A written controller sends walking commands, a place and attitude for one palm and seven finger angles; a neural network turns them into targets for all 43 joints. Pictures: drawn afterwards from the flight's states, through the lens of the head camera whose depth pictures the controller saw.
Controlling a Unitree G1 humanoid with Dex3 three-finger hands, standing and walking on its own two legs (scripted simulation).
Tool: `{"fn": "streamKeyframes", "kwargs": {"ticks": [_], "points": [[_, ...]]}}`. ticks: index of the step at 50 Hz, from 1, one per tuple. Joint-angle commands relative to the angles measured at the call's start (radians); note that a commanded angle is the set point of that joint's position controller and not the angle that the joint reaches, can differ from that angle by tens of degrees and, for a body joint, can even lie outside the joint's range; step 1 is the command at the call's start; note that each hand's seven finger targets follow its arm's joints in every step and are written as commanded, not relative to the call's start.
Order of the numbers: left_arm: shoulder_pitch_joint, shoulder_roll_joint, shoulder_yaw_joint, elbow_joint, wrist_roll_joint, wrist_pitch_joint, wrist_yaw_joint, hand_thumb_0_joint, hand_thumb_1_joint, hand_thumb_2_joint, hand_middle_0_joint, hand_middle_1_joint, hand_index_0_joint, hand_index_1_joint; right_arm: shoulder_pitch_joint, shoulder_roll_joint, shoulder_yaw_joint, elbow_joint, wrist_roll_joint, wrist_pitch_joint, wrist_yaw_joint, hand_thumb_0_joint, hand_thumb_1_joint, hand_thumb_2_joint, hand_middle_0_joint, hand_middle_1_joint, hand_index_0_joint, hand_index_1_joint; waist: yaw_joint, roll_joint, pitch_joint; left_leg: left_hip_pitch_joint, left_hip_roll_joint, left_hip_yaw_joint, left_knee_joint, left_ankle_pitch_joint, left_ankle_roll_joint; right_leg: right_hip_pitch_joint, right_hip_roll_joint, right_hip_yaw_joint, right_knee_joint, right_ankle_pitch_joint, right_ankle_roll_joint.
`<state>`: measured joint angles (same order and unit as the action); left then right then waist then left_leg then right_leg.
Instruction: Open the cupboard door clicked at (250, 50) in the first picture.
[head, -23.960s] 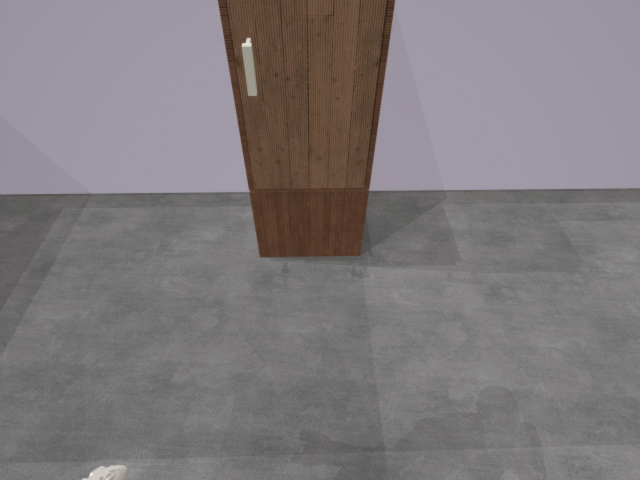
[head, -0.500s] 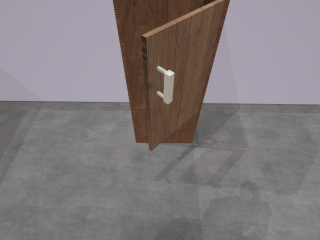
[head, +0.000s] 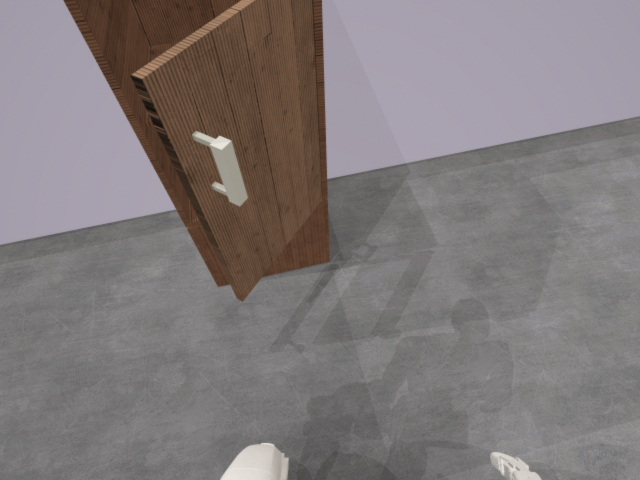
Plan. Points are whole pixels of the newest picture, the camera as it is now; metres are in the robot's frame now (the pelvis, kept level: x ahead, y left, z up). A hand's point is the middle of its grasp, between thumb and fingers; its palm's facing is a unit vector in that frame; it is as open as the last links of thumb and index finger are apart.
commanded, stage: walk to a spot facing it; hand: left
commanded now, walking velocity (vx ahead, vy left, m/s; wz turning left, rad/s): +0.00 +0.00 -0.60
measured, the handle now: (220, 168) +0.53 +0.20 +0.04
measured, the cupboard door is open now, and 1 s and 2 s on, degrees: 45 45 45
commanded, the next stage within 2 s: none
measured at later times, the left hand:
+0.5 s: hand (187, 442) +0.17 +0.22 -0.17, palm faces -0.28 -0.93 -0.23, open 7.4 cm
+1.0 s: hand (251, 398) +0.24 +0.14 -0.18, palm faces -0.57 -0.80 -0.19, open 7.4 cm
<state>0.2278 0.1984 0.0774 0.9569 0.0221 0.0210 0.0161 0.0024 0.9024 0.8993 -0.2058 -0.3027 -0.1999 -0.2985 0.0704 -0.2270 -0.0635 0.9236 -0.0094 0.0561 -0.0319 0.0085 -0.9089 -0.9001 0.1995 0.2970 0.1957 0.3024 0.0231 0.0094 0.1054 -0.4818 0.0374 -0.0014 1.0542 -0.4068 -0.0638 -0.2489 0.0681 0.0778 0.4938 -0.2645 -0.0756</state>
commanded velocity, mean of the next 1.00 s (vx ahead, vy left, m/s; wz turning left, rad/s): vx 0.01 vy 0.00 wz -0.60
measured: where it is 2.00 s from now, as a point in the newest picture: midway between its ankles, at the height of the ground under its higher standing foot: (418, 468)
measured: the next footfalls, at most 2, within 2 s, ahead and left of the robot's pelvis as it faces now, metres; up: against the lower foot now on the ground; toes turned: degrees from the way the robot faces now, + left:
left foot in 0.24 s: +0.07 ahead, +0.16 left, +0.00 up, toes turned -9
right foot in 0.58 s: +0.02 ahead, -0.11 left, +0.00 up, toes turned -26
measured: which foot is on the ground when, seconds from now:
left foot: up 0.00-0.22, down 0.24-0.58, up 0.60-0.90, down 0.92-1.00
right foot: down 0.00-0.22, up 0.24-0.56, down 0.58-0.92, up 0.94-1.00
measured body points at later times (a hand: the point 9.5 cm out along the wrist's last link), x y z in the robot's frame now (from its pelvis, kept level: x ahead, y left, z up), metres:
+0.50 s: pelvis +0.02 +0.04 +0.00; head +0.09 +0.04 +0.44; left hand +0.19 +0.27 -0.15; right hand +0.00 -0.22 -0.14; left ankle +0.03 +0.17 -0.74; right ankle -0.02 -0.09 -0.69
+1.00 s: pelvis +0.05 +0.04 -0.01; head +0.10 +0.03 +0.44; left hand +0.27 +0.18 -0.17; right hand -0.04 -0.20 -0.14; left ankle +0.12 +0.13 -0.74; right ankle -0.04 -0.07 -0.69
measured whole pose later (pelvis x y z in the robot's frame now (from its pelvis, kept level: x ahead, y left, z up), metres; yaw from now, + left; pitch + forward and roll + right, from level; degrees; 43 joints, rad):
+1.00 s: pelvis +0.05 +0.04 -0.01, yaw -37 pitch +1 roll -1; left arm 0.15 0.24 0.08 0.90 0.02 0.06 -0.02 0.01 0.90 0.90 -0.21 -0.30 -0.20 -0.30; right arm 0.22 -0.18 -0.02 0.88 -0.03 0.00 -0.03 0.01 -0.91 -0.90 0.20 0.30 0.20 0.30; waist -0.01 -0.04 0.08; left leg -0.32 0.08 0.08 0.61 -0.31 0.00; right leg -0.48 0.04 0.04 0.97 -0.49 0.02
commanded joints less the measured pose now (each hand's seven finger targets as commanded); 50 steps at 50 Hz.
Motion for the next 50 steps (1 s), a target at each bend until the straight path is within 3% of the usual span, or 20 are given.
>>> {"fn": "streamKeyframes", "kwargs": {"ticks": [1, 6, 9, 10, 11, 12, 13, 17, 24, 27, 28, 29, 30, 35, 43, 44, 45, 46, 47, 50], "points": [[0.085, 0.201, 0.051, -0.063, 0.005, -0.012, 0.009, 0.000, 0.900, 0.900, -0.200, -0.300, -0.200, -0.300, -0.025, -0.064, -0.013, -0.093, 0.000, -0.026, -0.005, 0.000, -0.900, -0.900, 0.200, 0.300, 0.200, 0.300, 0.023, -0.127, -0.133, -0.076, -0.006, -0.027, -0.066, -0.015, 0.001, 0.192, -0.267, 0.322, -0.099, 0.549, -0.134], [0.076, 0.215, 0.060, -0.081, 0.007, -0.007, 0.007, 0.000, 0.900, 0.900, -0.200, -0.300, -0.200, -0.300, -0.023, -0.059, -0.010, -0.116, 0.008, -0.040, -0.008, 0.000, -0.900, -0.900, 0.200, 0.300, 0.200, 0.300, 0.021, -0.129, -0.159, 0.022, -0.038, -0.029, -0.241, -0.030, 0.016, 0.165, -0.251, 0.384, -0.061, 0.600, -0.134], [0.016, 0.205, 0.057, -0.095, -0.001, -0.002, 0.006, 0.000, 0.900, 0.900, -0.200, -0.300, -0.200, -0.300, 0.092, -0.066, -0.009, -0.091, 0.012, -0.054, -0.016, 0.000, -0.900, -0.900, 0.200, 0.300, 0.200, 0.300, -0.038, -0.116, -0.202, 0.248, -0.038, -0.029, -0.537, 0.127, 0.026, 0.056, -0.193, 0.361, 0.016, 0.550, -0.062], [0.000, 0.176, 0.048, -0.106, -0.008, 0.000, 0.003, 0.000, 0.900, 0.900, -0.200, -0.300, -0.200, -0.300, 0.145, -0.107, -0.013, -0.076, 0.007, -0.064, -0.020, 0.000, -0.900, -0.900, 0.200, 0.300, 0.200, 0.300, -0.063, -0.047, -0.214, 0.427, 0.048, -0.090, -0.665, 0.210, 0.053, -0.097, -0.120, 0.296, 0.076, 0.372, -0.009], [0.033, 0.118, 0.036, -0.124, -0.016, 0.001, -0.010, 0.000, 0.900, 0.900, -0.200, -0.300, -0.200, -0.300, 0.166, -0.208, -0.031, -0.082, -0.011, -0.073, -0.023, 0.000, -0.900, -0.900, 0.200, 0.300, 0.200, 0.300, -0.054, 0.222, -0.229, 0.568, 0.315, -0.357, -0.731, 0.350, 0.158, -0.308, 0.020, 0.129, 0.244, -0.078, 0.061], [0.019, 0.121, 0.030, -0.145, -0.006, -0.006, -0.016, 0.000, 0.900, 0.900, -0.200, -0.300, -0.200, -0.300, 0.186, -0.243, -0.032, -0.102, -0.012, -0.063, -0.023, 0.000, -0.900, -0.900, 0.200, 0.300, 0.200, 0.300, -0.054, 0.259, -0.184, 0.483, 0.482, -0.453, -0.747, 0.462, 0.263, -0.346, -0.005, 0.005, 0.463, -0.381, 0.102], [-0.017, 0.145, 0.035, -0.142, 0.007, 0.001, -0.024, 0.000, 0.900, 0.900, -0.200, -0.300, -0.200, -0.300, 0.187, -0.217, -0.022, -0.100, -0.023, -0.063, -0.025, 0.000, -0.900, -0.900, 0.200, 0.300, 0.200, 0.300, -0.065, 0.155, -0.136, 0.382, 0.457, -0.423, -0.762, 0.456, 0.285, -0.348, -0.029, 0.009, 0.606, -0.356, 0.114], [-0.015, 0.109, 0.033, -0.119, 0.001, 0.010, -0.048, 0.000, 0.900, 0.900, -0.200, -0.300, -0.200, -0.300, 0.124, -0.142, 0.001, -0.116, -0.022, -0.069, -0.027, 0.000, -0.900, -0.900, 0.200, 0.300, 0.200, 0.300, -0.011, 0.183, -0.131, 0.403, 0.265, -0.064, -0.662, 0.765, 0.198, -0.354, -0.088, -0.066, 0.681, -0.200, 0.137], [-0.114, 0.085, 0.009, -0.141, -0.001, 0.010, -0.057, 0.000, 0.900, 0.900, -0.200, -0.300, -0.200, -0.300, 0.233, -0.179, -0.021, -0.060, -0.024, -0.061, -0.014, 0.000, -0.900, -0.900, 0.200, 0.300, 0.200, 0.300, -0.060, 0.223, -0.136, 0.414, 0.277, 0.046, -0.615, 0.753, 0.172, -0.175, -0.072, -0.170, 0.286, -0.164, 0.101], [-0.027, 0.119, 0.016, -0.119, 0.000, -0.001, -0.052, 0.000, 0.900, 0.900, -0.200, -0.300, -0.200, -0.300, 0.206, -0.192, -0.027, -0.068, -0.017, -0.056, -0.005, 0.000, -0.900, -0.900, 0.200, 0.300, 0.200, 0.300, -0.002, 0.168, -0.157, 0.326, 0.262, 0.090, -0.480, 0.652, 0.110, 0.043, -0.060, -0.179, 0.030, 0.028, 0.067], [0.049, 0.179, 0.027, -0.094, 0.003, -0.009, -0.043, 0.000, 0.900, 0.900, -0.200, -0.300, -0.200, -0.300, 0.200, -0.171, -0.024, -0.076, -0.006, -0.054, 0.003, 0.000, -0.900, -0.900, 0.200, 0.300, 0.200, 0.300, 0.037, 0.052, -0.197, 0.191, 0.222, 0.144, -0.333, 0.511, 0.058, 0.238, -0.140, -0.090, -0.053, 0.234, 0.029], [0.117, 0.303, 0.056, -0.076, 0.012, -0.020, -0.023, 0.000, 0.900, 0.900, -0.200, -0.300, -0.200, -0.300, 0.170, -0.084, -0.003, -0.122, 0.003, -0.052, 0.010, 0.000, -0.900, -0.900, 0.200, 0.300, 0.200, 0.300, 0.069, -0.303, -0.225, -0.096, 0.055, 0.219, -0.065, -0.101, -0.006, 0.400, -0.431, 0.308, -0.112, 0.603, -0.093], [0.155, 0.331, 0.053, -0.063, -0.008, -0.017, -0.012, 0.000, 0.900, 0.900, -0.200, -0.300, -0.200, -0.300, 0.138, -0.120, -0.002, -0.132, 0.002, -0.041, 0.000, 0.000, -0.900, -0.900, 0.200, 0.300, 0.200, 0.300, 0.096, -0.266, -0.222, -0.116, 0.045, 0.058, 0.059, -0.269, -0.002, 0.326, -0.494, 0.335, -0.099, 0.706, -0.179], [-0.063, 0.227, 0.033, -0.132, 0.004, -0.001, 0.007, 0.000, 0.900, 0.900, -0.200, -0.300, -0.200, -0.300, 0.151, -0.084, -0.005, -0.076, -0.002, -0.022, 0.006, 0.000, -0.900, -0.900, 0.200, 0.300, 0.200, 0.300, -0.016, -0.152, -0.141, -0.023, 0.057, 0.020, 0.037, -0.056, -0.011, 0.064, -0.311, 0.187, -0.112, 0.374, -0.121], [-0.112, 0.222, 0.040, -0.145, 0.000, 0.008, -0.009, 0.000, 0.900, 0.900, -0.200, -0.300, -0.200, -0.300, 0.259, -0.076, -0.005, -0.059, 0.003, -0.049, -0.001, 0.000, -0.900, -0.900, 0.200, 0.300, 0.200, 0.300, -0.069, -0.157, -0.151, 0.256, -0.014, 0.046, -0.480, 0.106, 0.009, -0.086, -0.222, 0.247, -0.057, 0.202, -0.054], [-0.126, 0.184, 0.032, -0.160, -0.007, 0.014, -0.012, 0.000, 0.900, 0.900, -0.200, -0.300, -0.200, -0.300, 0.308, -0.115, -0.011, -0.047, -0.001, -0.060, -0.006, 0.000, -0.900, -0.900, 0.200, 0.300, 0.200, 0.300, -0.093, -0.058, -0.161, 0.368, 0.057, -0.030, -0.641, 0.119, 0.035, -0.187, -0.154, 0.197, 0.024, 0.097, -0.001], [-0.092, 0.114, 0.019, -0.179, -0.017, 0.018, -0.022, 0.000, 0.900, 0.900, -0.200, -0.300, -0.200, -0.300, 0.313, -0.218, -0.027, -0.052, -0.019, -0.070, -0.009, 0.000, -0.900, -0.900, 0.200, 0.300, 0.200, 0.300, -0.082, 0.262, -0.152, 0.437, 0.315, -0.332, -0.777, 0.124, 0.131, -0.352, -0.004, 0.047, 0.242, -0.174, 0.071], [-0.115, 0.121, 0.019, -0.197, -0.009, 0.012, -0.030, 0.000, 0.900, 0.900, -0.200, -0.300, -0.200, -0.300, 0.321, -0.256, -0.033, -0.074, -0.025, -0.069, -0.017, 0.000, -0.900, -0.900, 0.200, 0.300, 0.200, 0.300, -0.087, 0.263, -0.136, 0.346, 0.472, -0.452, -0.831, 0.174, 0.233, -0.358, -0.014, -0.038, 0.481, -0.356, 0.097], [-0.117, 0.137, 0.025, -0.190, 0.005, 0.011, -0.034, 0.000, 0.900, 0.900, -0.200, -0.300, -0.200, -0.300, 0.289, -0.240, -0.027, -0.080, -0.030, -0.076, -0.014, 0.000, -0.900, -0.900, 0.200, 0.300, 0.200, 0.300, -0.074, 0.210, -0.140, 0.305, 0.469, -0.439, -0.811, 0.205, 0.260, -0.351, -0.055, -0.010, 0.611, -0.338, 0.096], [-0.097, 0.107, 0.029, -0.147, 0.003, 0.010, -0.054, 0.000, 0.900, 0.900, -0.200, -0.300, -0.200, -0.300, 0.187, -0.159, -0.006, -0.097, -0.028, -0.079, -0.017, 0.000, -0.900, -0.900, 0.200, 0.300, 0.200, 0.300, -0.021, 0.180, -0.105, 0.313, 0.298, -0.116, -0.738, 0.463, 0.185, -0.346, -0.097, -0.067, 0.667, -0.191, 0.127]]}}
